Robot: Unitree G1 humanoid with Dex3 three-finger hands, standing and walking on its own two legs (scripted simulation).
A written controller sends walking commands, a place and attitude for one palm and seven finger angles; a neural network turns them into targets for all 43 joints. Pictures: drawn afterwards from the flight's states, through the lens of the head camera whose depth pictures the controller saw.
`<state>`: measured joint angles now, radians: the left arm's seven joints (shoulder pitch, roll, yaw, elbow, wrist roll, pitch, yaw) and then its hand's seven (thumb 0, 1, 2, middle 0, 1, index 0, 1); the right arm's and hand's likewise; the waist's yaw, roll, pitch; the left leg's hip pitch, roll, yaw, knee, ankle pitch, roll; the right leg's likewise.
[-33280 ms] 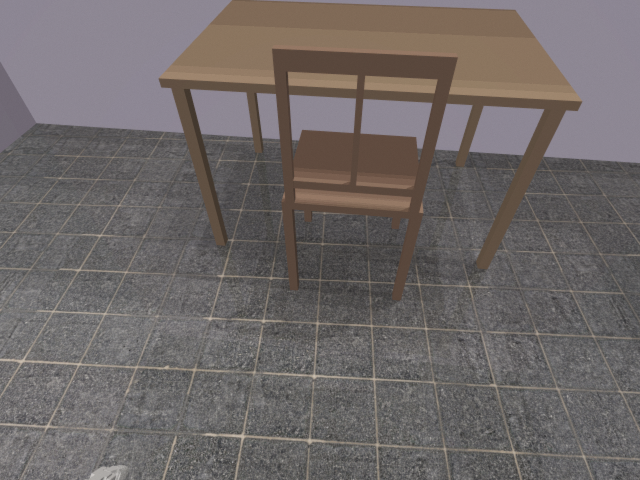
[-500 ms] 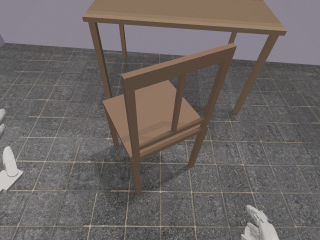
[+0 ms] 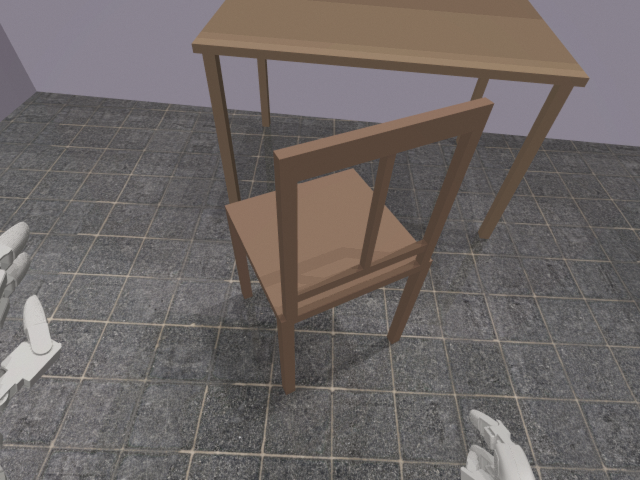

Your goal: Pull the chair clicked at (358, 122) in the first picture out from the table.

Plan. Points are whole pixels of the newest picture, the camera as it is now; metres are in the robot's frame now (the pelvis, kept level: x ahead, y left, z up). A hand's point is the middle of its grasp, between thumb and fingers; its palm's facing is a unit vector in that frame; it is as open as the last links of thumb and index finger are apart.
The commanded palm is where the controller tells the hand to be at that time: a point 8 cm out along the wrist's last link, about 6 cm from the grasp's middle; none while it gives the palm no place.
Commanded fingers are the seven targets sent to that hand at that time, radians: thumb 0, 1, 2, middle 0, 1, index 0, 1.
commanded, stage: stop stepping back and stand still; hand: left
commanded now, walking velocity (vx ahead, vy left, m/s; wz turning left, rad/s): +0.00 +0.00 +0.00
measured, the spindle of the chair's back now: (375, 216) +0.61 -0.07 -0.07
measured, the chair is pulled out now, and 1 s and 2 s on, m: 0.49 0.49 0.49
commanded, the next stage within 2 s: let the arm hang, fingers relaxed in 0.46 s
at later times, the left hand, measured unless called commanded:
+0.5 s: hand (28, 356) +0.18 +0.27 +0.15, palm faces +0.41 -0.80 -0.44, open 7.4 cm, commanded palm +0.12 +0.31 +0.17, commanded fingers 0.00 0.90 0.90 -0.20 -0.30 -0.20 -0.30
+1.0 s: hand out of the picture +0.00 +0.17 -0.18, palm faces +0.03 -0.98 -0.19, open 6.9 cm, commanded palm none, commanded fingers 0.00 0.90 0.90 -0.20 -0.30 -0.20 -0.30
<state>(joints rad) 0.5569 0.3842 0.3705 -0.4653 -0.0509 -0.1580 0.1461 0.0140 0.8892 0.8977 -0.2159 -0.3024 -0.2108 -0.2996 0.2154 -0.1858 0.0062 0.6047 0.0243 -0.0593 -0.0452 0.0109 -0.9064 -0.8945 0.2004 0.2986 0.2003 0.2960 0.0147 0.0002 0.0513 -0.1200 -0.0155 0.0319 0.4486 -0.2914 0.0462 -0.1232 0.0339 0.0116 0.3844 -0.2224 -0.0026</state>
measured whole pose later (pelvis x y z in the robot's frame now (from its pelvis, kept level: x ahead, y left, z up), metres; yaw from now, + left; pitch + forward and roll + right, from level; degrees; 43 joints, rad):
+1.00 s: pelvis -0.02 -0.01 +0.00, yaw +1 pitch -1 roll -1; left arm 0.30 0.21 0.00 0.94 0.00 0.03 0.02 -0.03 0.99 0.90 -0.21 -0.30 -0.21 -0.30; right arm 0.32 -0.18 0.00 1.00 -0.01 0.02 -0.02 0.01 -0.91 -0.89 0.20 0.30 0.20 0.30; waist -0.01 -0.03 0.07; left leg -0.21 -0.02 0.01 0.49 -0.27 0.04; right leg -0.22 0.03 -0.02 0.45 -0.23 -0.03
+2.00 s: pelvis +0.00 -0.01 +0.00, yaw +0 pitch -1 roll +0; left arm 0.30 0.13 -0.01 1.12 0.00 0.00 0.04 0.00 0.91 0.90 -0.20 -0.30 -0.20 -0.30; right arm 0.33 -0.12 0.01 1.11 -0.01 -0.01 -0.04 0.00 -0.91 -0.89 0.20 0.30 0.20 0.30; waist -0.01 0.01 0.04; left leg -0.12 -0.03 0.04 0.42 -0.28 0.04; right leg -0.16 0.03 0.02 0.43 -0.25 -0.02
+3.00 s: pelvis +0.01 -0.01 +0.00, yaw -1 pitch -1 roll +0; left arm 0.30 0.12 0.00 1.11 0.00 0.00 0.04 0.01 0.92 0.90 -0.20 -0.30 -0.20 -0.30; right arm 0.32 -0.12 0.00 1.12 0.00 -0.01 -0.04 0.00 -0.91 -0.89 0.20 0.30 0.20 0.30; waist -0.01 0.01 0.05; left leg -0.10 -0.02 0.05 0.41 -0.29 0.03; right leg -0.15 0.04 0.02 0.43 -0.27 -0.03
